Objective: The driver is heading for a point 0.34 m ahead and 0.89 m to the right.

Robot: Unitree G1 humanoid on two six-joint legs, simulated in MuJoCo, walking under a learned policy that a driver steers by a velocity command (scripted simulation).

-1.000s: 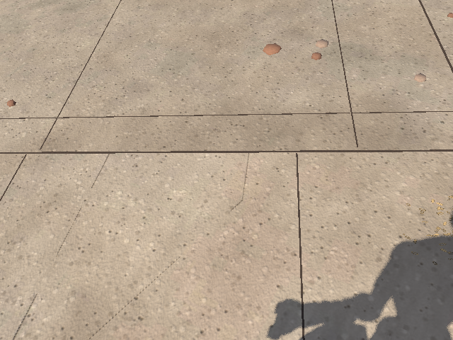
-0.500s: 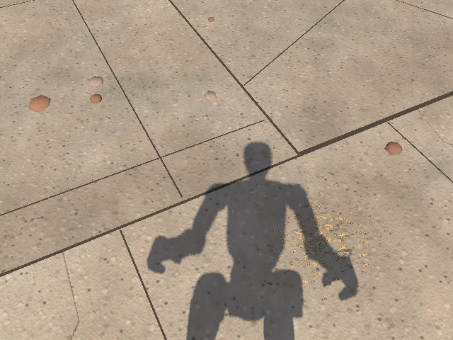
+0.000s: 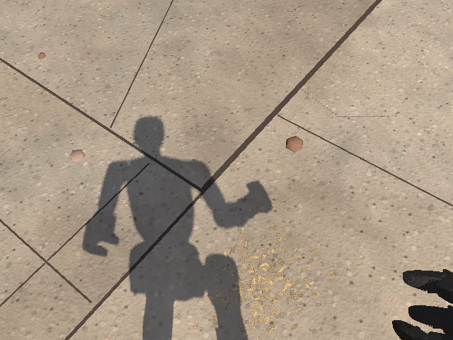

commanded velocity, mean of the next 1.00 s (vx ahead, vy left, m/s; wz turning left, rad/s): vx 0.10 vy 0.00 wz -0.99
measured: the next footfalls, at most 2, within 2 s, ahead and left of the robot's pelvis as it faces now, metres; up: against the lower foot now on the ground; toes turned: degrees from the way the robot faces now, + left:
left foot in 0.22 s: +0.30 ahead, +0.14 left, +0.00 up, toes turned -25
right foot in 0.66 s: +0.15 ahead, -0.09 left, +0.00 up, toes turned -43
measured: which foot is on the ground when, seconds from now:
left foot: up 0.00-0.20, down 0.22-0.66, up 0.68-1.00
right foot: down 0.00-0.20, up 0.22-0.64, down 0.66-1.00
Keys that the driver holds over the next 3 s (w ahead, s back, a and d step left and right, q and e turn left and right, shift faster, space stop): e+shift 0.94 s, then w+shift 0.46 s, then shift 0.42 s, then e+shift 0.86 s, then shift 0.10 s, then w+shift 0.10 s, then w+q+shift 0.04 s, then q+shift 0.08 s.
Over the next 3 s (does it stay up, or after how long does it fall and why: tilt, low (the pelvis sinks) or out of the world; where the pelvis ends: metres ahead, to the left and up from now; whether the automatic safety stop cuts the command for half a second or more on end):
stays up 0.36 -0.55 0.00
